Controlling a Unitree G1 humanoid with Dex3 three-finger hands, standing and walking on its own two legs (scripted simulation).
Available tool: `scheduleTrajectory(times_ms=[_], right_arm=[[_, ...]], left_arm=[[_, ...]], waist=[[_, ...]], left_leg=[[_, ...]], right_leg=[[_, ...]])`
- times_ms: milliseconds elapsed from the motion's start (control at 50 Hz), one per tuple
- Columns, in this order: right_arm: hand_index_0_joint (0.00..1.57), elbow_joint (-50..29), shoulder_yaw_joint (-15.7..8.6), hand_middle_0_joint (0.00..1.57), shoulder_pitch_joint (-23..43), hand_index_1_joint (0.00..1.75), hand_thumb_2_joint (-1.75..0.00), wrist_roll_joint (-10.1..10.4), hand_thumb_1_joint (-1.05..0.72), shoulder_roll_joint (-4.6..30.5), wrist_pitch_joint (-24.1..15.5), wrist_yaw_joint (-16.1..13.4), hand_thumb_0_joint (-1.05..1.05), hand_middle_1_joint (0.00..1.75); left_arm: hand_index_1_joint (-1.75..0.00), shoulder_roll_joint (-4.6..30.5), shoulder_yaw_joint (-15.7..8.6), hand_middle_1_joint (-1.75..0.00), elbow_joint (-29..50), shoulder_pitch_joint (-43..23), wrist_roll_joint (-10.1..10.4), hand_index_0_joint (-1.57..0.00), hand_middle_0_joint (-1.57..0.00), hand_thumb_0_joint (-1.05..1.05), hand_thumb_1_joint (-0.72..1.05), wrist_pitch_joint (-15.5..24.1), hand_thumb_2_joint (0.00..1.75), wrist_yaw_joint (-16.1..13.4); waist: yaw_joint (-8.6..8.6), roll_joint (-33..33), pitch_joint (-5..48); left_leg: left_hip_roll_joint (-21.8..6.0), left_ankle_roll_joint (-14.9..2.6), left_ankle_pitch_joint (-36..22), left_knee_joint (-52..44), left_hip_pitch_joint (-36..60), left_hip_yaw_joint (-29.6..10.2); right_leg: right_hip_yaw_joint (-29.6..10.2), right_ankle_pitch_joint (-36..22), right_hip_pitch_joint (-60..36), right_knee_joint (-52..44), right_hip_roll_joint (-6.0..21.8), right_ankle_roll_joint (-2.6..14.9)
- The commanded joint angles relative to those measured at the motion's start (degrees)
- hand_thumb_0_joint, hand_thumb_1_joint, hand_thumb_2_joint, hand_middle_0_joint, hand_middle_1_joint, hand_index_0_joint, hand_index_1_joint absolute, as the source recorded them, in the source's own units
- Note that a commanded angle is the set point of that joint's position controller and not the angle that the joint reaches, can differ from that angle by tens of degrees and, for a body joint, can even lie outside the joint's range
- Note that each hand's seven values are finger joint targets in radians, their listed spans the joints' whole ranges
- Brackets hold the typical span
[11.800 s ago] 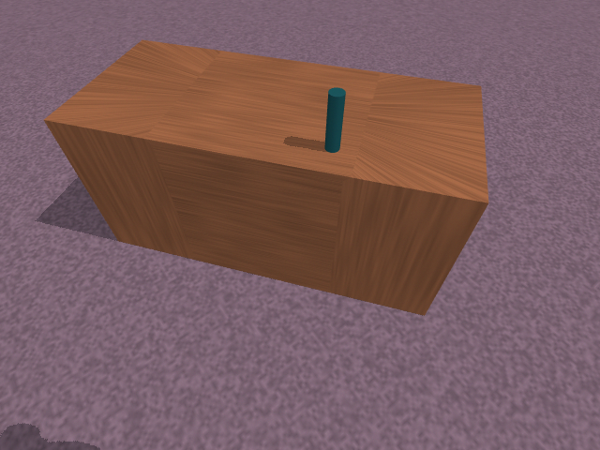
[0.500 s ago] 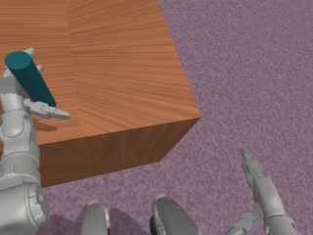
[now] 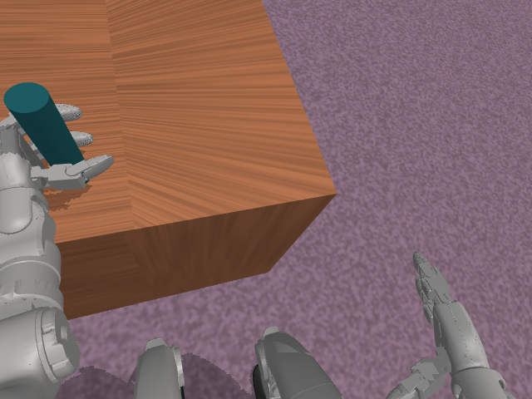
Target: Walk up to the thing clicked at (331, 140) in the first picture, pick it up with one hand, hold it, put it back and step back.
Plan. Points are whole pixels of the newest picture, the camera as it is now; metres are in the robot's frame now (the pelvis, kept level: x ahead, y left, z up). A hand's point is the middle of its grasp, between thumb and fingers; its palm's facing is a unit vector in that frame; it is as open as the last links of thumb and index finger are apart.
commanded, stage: close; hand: left
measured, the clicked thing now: (55, 143) +0.49 +0.20 +0.03
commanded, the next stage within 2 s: settle in 0.02 s
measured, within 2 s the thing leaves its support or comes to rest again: leaves its support in 0.36 s
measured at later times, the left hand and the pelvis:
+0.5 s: hand (57, 132) +0.50 +0.19 +0.04, palm faces +0.12 -0.99 -0.02, open 5.3 cm; pelvis +0.01 +0.00 +0.01, yaw +0 degrees
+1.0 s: hand (54, 118) +0.50 +0.19 +0.07, palm faces +0.12 -0.99 -0.01, open 5.2 cm; pelvis +0.01 +0.00 +0.03, yaw +0 degrees
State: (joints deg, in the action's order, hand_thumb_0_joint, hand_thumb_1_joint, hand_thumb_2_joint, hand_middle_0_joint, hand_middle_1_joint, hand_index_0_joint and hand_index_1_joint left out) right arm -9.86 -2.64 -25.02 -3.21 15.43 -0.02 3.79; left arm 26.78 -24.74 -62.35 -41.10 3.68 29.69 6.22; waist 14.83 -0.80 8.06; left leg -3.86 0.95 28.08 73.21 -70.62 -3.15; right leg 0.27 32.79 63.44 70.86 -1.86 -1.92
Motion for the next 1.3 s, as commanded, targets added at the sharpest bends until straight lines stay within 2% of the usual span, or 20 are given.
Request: scheduleTrajectory(times_ms=[0,80,180,320,500,600,620,660,680,800,900,1000,1020,1080,1140,1160,1180,1200,1220,1280], right_arm=[[0.05,-11.1,-5.8,0.05,0.3,0.05,-0.05,-0.1,0.51,8.7,-3.5,-1.0,0.00,0.05],[0.05,-10.7,-7.1,0.05,-2.2,0.05,-0.05,0.1,0.52,10.2,-2.9,-0.9,0.00,0.05],[0.05,-10.6,-8.0,0.05,-1.5,0.05,-0.05,0.1,0.54,10.5,-2.3,-1.0,0.00,0.05],[0.05,-8.3,-5.6,0.05,-2.2,0.05,-0.06,0.2,0.54,7.6,-1.7,-1.5,0.00,0.05],[0.05,-4.6,-5.6,0.05,-1.9,0.05,-0.05,0.3,0.55,7.7,-0.7,-1.7,0.00,0.05],[0.05,-4.7,-4.7,0.05,0.6,0.05,-0.05,0.8,0.56,7.0,-0.8,-1.7,0.00,0.05],[0.05,-5.5,-4.6,0.05,-0.3,0.05,-0.05,0.7,0.55,7.0,-0.9,-1.8,0.00,0.05],[0.05,-4.7,-4.8,0.05,-1.5,0.05,-0.05,0.8,0.55,7.0,-0.8,-1.9,0.00,0.05],[0.05,-6.2,-3.1,0.05,-0.5,0.05,-0.05,1.0,0.55,5.8,-0.9,-1.7,0.00,0.05],[0.05,-3.4,-5.9,0.05,-1.3,0.05,-0.05,0.7,0.55,7.6,-0.4,-2.1,0.00,0.05],[0.05,-2.9,-4.7,0.05,0.0,0.05,-0.05,0.8,0.55,6.4,-0.4,-2.1,0.00,0.05],[0.05,-0.6,-4.0,0.05,0.0,0.05,-0.05,0.9,0.55,5.4,-0.3,-2.1,0.00,0.05],[0.05,-0.8,-5.8,0.05,0.5,0.05,-0.05,1.0,0.55,7.1,-0.3,-2.3,0.00,0.05],[0.05,-0.1,-4.4,0.05,1.1,0.05,-0.05,1.2,0.56,6.0,-0.3,-2.1,0.00,0.05],[0.05,-1.5,-7.7,0.05,2.1,0.05,-0.05,1.4,0.55,8.9,-0.2,-2.6,0.00,0.05],[0.05,1.1,-8.1,0.05,0.0,0.05,-0.05,1.2,0.55,9.0,0.0,-2.6,0.00,0.05],[0.05,1.7,-6.5,0.05,0.0,0.05,-0.05,1.3,0.56,7.5,0.0,-2.4,0.00,0.05],[0.05,0.2,-7.5,0.05,1.2,0.05,-0.05,1.4,0.55,8.5,-0.1,-2.6,0.00,0.05],[0.05,1.3,-6.9,0.05,0.1,0.05,-0.05,1.5,0.55,7.4,0.0,-2.6,0.00,0.05],[0.05,0.4,-5.5,0.05,2.2,0.05,-0.05,1.9,0.55,6.3,-0.1,-2.7,0.00,0.05]], left_arm=[[-0.99,9.0,1.5,-1.01,9.7,-21.5,0.0,-1.21,-1.20,0.00,0.07,3.6,0.73,0.2],[-1.10,13.6,-2.3,-1.12,10.4,-17.6,0.3,-1.31,-1.29,0.00,0.19,3.8,0.85,-0.4],[-1.25,12.2,-0.6,-1.25,15.9,-20.4,-0.3,-1.25,-1.25,0.00,0.54,3.7,1.16,-0.7],[-1.39,11.8,1.2,-1.37,22.0,-26.4,0.4,-1.31,-1.32,0.00,0.76,2.8,1.35,-2.1],[-1.44,8.6,2.5,-1.44,15.6,-21.8,0.7,-1.41,-1.40,0.00,0.65,-1.1,1.33,-1.4],[-1.47,9.0,2.6,-1.48,16.8,-24.7,1.1,-1.43,-1.42,0.00,0.69,-1.4,1.38,-1.3],[-1.48,8.8,2.2,-1.48,15.9,-23.8,1.4,-1.43,-1.42,0.00,0.70,-1.3,1.38,-1.2],[-1.48,9.9,1.4,-1.48,17.5,-24.2,1.6,-1.44,-1.42,0.00,0.66,-1.0,1.37,-1.4],[-1.48,10.9,1.6,-1.48,20.2,-25.4,1.5,-1.42,-1.40,0.00,0.64,-0.7,1.38,-1.3],[-1.45,11.2,1.2,-1.45,20.4,-25.8,1.2,-1.41,-1.40,0.00,0.67,-0.7,1.36,-2.1],[-1.46,10.0,2.4,-1.46,20.0,-26.6,0.9,-1.41,-1.40,0.00,0.66,-0.9,1.36,-2.1],[-1.47,8.9,3.1,-1.47,18.6,-25.1,1.3,-1.43,-1.41,0.00,0.67,-2.1,1.37,-1.5],[-1.47,9.8,2.4,-1.48,17.9,-25.1,1.4,-1.43,-1.41,0.00,0.67,-2.3,1.38,-1.5],[-1.47,9.3,3.5,-1.48,19.0,-26.0,1.2,-1.43,-1.42,0.00,0.71,-2.8,1.39,-1.4],[-1.44,10.6,2.2,-1.46,19.6,-25.2,1.7,-1.46,-1.43,0.00,0.74,-2.9,1.33,-1.2],[-1.44,8.3,3.4,-1.46,19.1,-24.9,2.2,-1.45,-1.41,0.00,0.74,-3.2,1.34,-0.9],[-1.44,8.1,3.2,-1.46,19.7,-23.8,2.5,-1.45,-1.42,0.00,0.75,-3.4,1.34,-0.7],[-1.45,10.4,1.8,-1.47,22.1,-24.5,2.5,-1.46,-1.42,0.00,0.74,-3.4,1.34,-0.6],[-1.45,7.0,4.4,-1.48,21.3,-23.9,2.6,-1.47,-1.44,0.00,0.75,-3.8,1.34,-0.5],[-1.47,6.6,5.1,-1.49,24.4,-23.7,2.6,-1.48,-1.44,0.00,0.74,-4.2,1.36,-0.6]], waist=[[0.46,11.7,28.9],[-1.44,12.1,31.6],[-1.16,14.4,32.7],[-1.51,16.5,34.1],[-1.88,11.9,29.3],[-2.87,9.5,26.4],[-2.13,7.8,27.7],[-2.68,8.2,29.6],[-3.65,9.9,32.1],[-3.21,10.9,30.5],[-3.49,11.2,28.3],[-3.83,11.0,29.2],[-3.53,10.4,29.2],[-4.08,10.8,28.2],[-3.82,9.7,30.4],[-3.69,9.8,29.7],[-4.73,10.4,29.2],[-5.05,11.0,32.0],[-4.42,10.0,30.9],[-5.59,9.5,30.6]], left_leg=[[1.0,-1.74,-13.8,-7.7,28.3,-0.1],[1.2,-1.67,-17.8,-7.3,29.0,0.0],[0.5,-0.73,-21.4,-8.3,33.4,-0.9],[0.6,-1.02,-23.1,-9.0,36.2,-0.2],[0.4,-1.39,-24.2,-10.7,35.3,0.3],[0.8,-1.74,-17.8,-12.8,33.2,0.6],[0.8,-2.13,-18.7,-12.4,33.3,0.8],[1.0,-2.14,-21.3,-12.3,34.3,1.1],[1.2,-2.13,-22.0,-12.2,35.6,1.3],[1.4,-2.15,-21.4,-12.5,36.1,1.7],[1.1,-1.70,-18.8,-14.3,36.5,1.3],[1.2,-1.90,-21.9,-14.2,37.4,1.6],[1.0,-1.89,-22.5,-14.3,37.9,1.5],[1.0,-1.70,-21.3,-15.1,38.1,1.2],[0.7,-1.67,-23.8,-15.4,40.2,1.1],[0.5,-1.44,-25.0,-15.6,41.0,0.8],[0.5,-1.26,-26.2,-15.7,41.3,0.8],[0.6,-1.45,-27.3,-15.5,42.6,1.1],[0.5,-1.48,-27.4,-15.8,42.6,1.0],[0.8,-1.53,-26.5,-16.6,42.4,1.3]], right_leg=[[1.5,-17.1,-5.7,-8.6,-1.4,2.47],[1.8,-20.3,-8.8,-8.4,-1.5,2.39],[2.3,-20.5,-7.1,-7.4,-1.8,2.94],[1.7,-22.8,-10.0,-9.0,-1.3,2.60],[1.9,-24.9,-11.7,-11.6,-1.4,2.29],[1.4,-20.8,-12.5,-13.6,-1.2,2.05],[1.2,-22.6,-14.0,-13.8,-1.2,1.80],[1.1,-25.2,-16.1,-13.6,-1.1,1.70],[0.8,-25.9,-17.3,-13.5,-0.9,1.67],[0.3,-25.7,-16.5,-14.4,-0.7,1.60],[0.9,-22.3,-15.7,-15.2,-0.8,2.00],[0.8,-25.2,-16.9,-15.6,-0.8,1.84],[0.9,-25.6,-16.8,-15.8,-0.9,1.81],[1.0,-23.6,-15.9,-15.9,-0.9,2.10],[1.3,-25.8,-17.7,-16.1,-1.0,1.98],[1.6,-25.9,-16.8,-15.9,-1.1,2.16],[1.8,-26.1,-16.8,-15.9,-1.1,2.19],[1.5,-27.6,-18.1,-16.3,-0.9,1.99],[1.6,-27.9,-18.2,-16.3,-1.0,1.96],[1.3,-28.2,-20.2,-17.1,-0.8,1.88]])
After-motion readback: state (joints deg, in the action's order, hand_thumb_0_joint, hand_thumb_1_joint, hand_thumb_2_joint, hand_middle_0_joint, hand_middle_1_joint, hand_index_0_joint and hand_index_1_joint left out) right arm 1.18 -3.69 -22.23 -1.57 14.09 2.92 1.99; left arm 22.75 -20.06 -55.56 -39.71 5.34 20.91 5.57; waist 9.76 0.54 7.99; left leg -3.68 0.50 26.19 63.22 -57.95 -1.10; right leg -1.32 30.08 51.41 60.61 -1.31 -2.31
